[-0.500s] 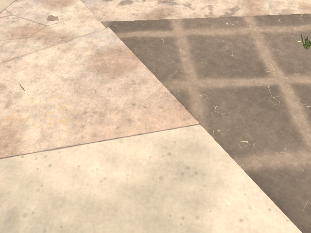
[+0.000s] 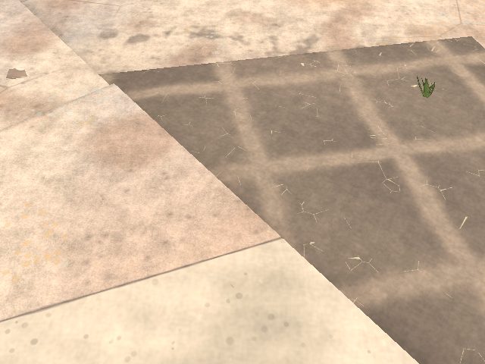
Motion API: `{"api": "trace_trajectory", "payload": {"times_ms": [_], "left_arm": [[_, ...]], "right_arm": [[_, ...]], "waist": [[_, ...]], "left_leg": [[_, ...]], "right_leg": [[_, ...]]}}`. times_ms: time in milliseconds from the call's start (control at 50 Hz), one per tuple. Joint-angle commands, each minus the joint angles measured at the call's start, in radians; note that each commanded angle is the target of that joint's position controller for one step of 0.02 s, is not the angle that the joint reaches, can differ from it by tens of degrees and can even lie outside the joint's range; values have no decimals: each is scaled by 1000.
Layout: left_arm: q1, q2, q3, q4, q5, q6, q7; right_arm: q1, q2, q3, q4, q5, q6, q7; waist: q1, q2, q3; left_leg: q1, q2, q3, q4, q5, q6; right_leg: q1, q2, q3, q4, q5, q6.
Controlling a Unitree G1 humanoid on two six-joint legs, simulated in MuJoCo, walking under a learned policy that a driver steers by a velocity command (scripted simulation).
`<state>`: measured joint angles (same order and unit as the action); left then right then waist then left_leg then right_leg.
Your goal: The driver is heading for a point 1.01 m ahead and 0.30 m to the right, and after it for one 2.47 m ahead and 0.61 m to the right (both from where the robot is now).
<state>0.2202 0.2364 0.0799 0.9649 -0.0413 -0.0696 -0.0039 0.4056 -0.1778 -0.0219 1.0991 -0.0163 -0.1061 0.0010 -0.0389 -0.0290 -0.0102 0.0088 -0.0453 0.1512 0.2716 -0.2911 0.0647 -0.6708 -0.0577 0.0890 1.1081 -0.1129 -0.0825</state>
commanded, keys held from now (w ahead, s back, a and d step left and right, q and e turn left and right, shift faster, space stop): w+e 0.72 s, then w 0.28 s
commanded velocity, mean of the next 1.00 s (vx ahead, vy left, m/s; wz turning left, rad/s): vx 0.49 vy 0.00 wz -0.48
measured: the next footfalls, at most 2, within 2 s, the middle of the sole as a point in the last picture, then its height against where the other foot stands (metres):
right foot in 0.26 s outside the picture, level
left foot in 0.76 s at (248, 332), level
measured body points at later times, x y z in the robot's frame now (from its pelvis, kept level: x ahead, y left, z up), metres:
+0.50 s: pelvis +0.27 -0.07 +0.00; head +0.29 -0.08 +0.45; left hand +0.33 +0.17 -0.15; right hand +0.34 -0.34 -0.12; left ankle +0.38 +0.11 -0.65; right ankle +0.26 -0.12 -0.74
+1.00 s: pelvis +0.56 -0.10 +0.01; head +0.57 -0.11 +0.46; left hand +0.78 +0.05 -0.12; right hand +0.43 -0.30 -0.14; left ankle +0.59 -0.01 -0.74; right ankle +0.56 -0.28 -0.67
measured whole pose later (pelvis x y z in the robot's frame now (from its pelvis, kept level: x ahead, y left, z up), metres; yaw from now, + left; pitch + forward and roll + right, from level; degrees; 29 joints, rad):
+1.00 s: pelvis +0.56 -0.10 +0.01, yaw -30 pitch +1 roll +2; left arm 0.20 0.23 0.06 0.89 0.07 -0.09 -0.05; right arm 0.38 -0.18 -0.01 0.97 -0.06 -0.13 -0.01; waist -0.06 -0.03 0.01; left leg -0.08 -0.04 0.09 0.21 -0.15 0.05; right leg -0.62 -0.06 0.06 0.95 -0.17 -0.07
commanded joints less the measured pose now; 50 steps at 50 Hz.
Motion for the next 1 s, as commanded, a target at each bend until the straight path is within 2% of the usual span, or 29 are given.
{"api": "trace_trajectory", "payload": {"times_ms": [20, 140, 240, 260, 280, 300, 320, 340, 360, 380, 400, 420, 440, 460, 480, 500, 520, 580, 600, 620, 640, 700, 720, 740, 780, 800, 840, 880, 1000], "left_arm": [[-102, -6, -12, -97, 4, -3, -9], [-293, -14, -33, -205, 9, -5, -49], [-69, 104, 22, -198, 11, 5, -71], [94, 168, 57, -159, 14, 10, -59], [176, 237, 69, -132, 13, 22, -34], [152, 272, 65, -172, 39, 7, -36], [438, 141, 33, 9, 159, -15, -21], [137, 212, 54, -78, 91, 22, -6], [116, 1, -12, -41, 117, -27, -25], [104, -15, -19, -21, 108, -51, -27], [2, 145, 19, -86, 42, -19, -14], [-16, -21, -31, -62, 104, -57, -38], [35, -21, -33, -45, 105, -79, -45], [46, 181, 19, -74, 41, -47, -28], [49, 206, 25, -70, 43, -35, -22], [63, 16, -34, -62, 123, -82, -55], [131, -15, -41, -40, 128, -93, -64], [196, 114, -9, -38, 95, -93, -91], [203, 210, 29, -49, 27, -41, -36], [245, 191, 20, -42, 31, -18, -17], [362, 41, -24, 21, 131, -50, -65], [298, 98, 7, 4, 120, -53, -92], [221, 192, 39, -56, 28, -28, -29], [239, 88, -4, -6, 143, -39, -71], [331, -49, -34, -74, 148, -73, -88], [256, 15, -14, -69, 111, -78, -92], [135, 51, -4, -66, 100, -61, -53], [126, 4, -20, -69, 134, -46, -27], [-36, -38, -43, -127, 114, -12, -62]], "right_arm": [[-13, -141, -17, -45, -11, -6, -20], [64, -178, -25, -38, 11, 7, -38], [-17, -249, -46, -93, 13, 35, -51], [-57, -255, -48, -117, 19, 32, -44], [-34, -164, -25, -150, -11, 13, -28], [57, -73, 4, -200, 19, -34, -1], [74, -89, 9, -140, -113, -36, 78], [-116, -178, -30, -247, 13, -39, 34], [-112, -165, -12, -228, -99, -37, 41], [-84, -86, 9, -235, -116, -23, 35], [-91, -175, -24, -276, -28, 7, 12], [-100, -70, 17, -259, -82, 14, 26], [-96, -60, 27, -263, -83, 22, 27], [-121, -181, -22, -312, -27, 37, 13], [-162, -172, -17, -324, -20, 41, 10], [-200, -56, 32, -318, -80, 29, 14], [-222, -42, 39, -322, -86, 38, 8], [-360, -97, 34, -364, -55, 53, 12], [-410, -163, 4, -395, -1, 45, 7], [-442, -146, 9, -412, 9, 41, 7], [-437, -54, 44, -387, -61, 37, 13], [-470, -121, 31, -381, -50, 28, 8], [-368, -208, -11, -382, 12, 11, 4], [-324, -174, 3, -326, -7, 1, -1], [48, -242, -9, -259, -27, -13, -1], [169, -201, -1, -193, -61, -5, 10], [-47, -155, -9, -212, -33, -21, 6], [-114, -36, 25, -219, -29, -24, -17], [-39, -78, 4, -171, -55, -45, 13]], "waist": [[9, 76, 140], [-21, 72, 159], [160, 180, -33], [251, 147, -107], [207, -90, -181], [108, -204, -354], [237, 17, -256], [101, -31, -14], [130, 94, 16], [78, 18, 4], [-20, 50, 40], [15, 6, 5], [18, -12, 11], [-28, 97, 34], [-28, 88, 60], [22, -71, -10], [42, -46, 30], [81, -27, 54], [104, -2, 74], [125, -32, 62], [117, -57, 42], [100, -47, 73], [76, -66, 47], [6, 14, -21], [-61, 307, -402], [-125, 273, -307], [-50, 95, 77], [6, 86, 42], [14, 69, 55]], "left_leg": [[-66, 255, -88, -144, 491, 40], [43, 290, 27, -106, 648, 16], [80, 323, 69, 351, 1260, 19], [-61, 277, 73, 602, 1099, -5], [-375, 153, 55, 978, 222, -32], [-709, -22, -170, 1270, -304, -49], [-811, 54, -379, 1191, -79, 32], [-800, 88, -182, 1152, -20, -4], [-810, 119, -301, 1131, -54, 14], [-758, 150, -306, 1070, 6, 27], [-607, 166, -196, 984, 33, -26], [-642, 166, -280, 1094, 11, 1], [-692, 174, -274, 1078, 33, 8], [-596, 182, -182, 906, 72, -48], [-553, 177, -157, 807, 99, -77], [-553, 176, -207, 803, 221, -77], [-589, 170, -197, 714, 272, -87], [-514, 117, -155, 432, 294, -99], [-551, 91, -110, 420, 272, -112], [-564, 85, -124, 394, 256, -121], [-617, 123, -223, 301, 284, -97], [-585, 110, -191, 211, 219, -26], [-414, 29, -121, 216, 172, -46], [-227, 86, -179, 226, 357, 30], [497, 367, -578, 221, 398, 359], [541, 473, -898, 41, 154, 382], [101, 406, -647, -79, -193, 210], [-31, 348, -487, -152, 31, 194], [-151, 235, -177, -185, 376, 185]], "right_leg": [[-131, -17, -16, -148, 118, 17], [-77, 7, -151, -414, 154, -14], [331, 133, -235, -458, -33, -115], [591, 135, -169, -564, 15, -154], [860, -75, 164, -547, 34, -218], [1113, -299, 768, -728, -139, -436], [1059, -184, 631, -815, -434, -275], [782, -222, 494, -856, -163, -277], [722, -143, 380, -835, -227, -252], [618, -93, 315, -845, -217, -231], [444, -101, 295, -898, 80, -202], [403, -86, 255, -888, -62, -249], [380, -70, 257, -897, -120, -242], [308, -64, 238, -939, 103, -207], [251, -46, 183, -936, 225, -198], [270, 21, 124, -902, 62, -206], [300, 17, 143, -903, 28, -198], [340, -8, 193, -884, 68, -205], [402, -14, 210, -862, 204, -156], [469, -25, 226, -829, 271, -148], [594, -100, 312, -814, 186, -211], [689, -147, 356, -792, 228, -205], [604, -50, 307, -725, 340, -123], [562, -74, 312, -680, 410, -110], [171, 229, 152, -164, -72, 26], [-124, 244, 116, 129, -489, 39], [-190, 69, 87, 181, -286, -16], [-40, -9, 73, 62, -169, -32], [45, -36, -74, -304, 77, 33]]}}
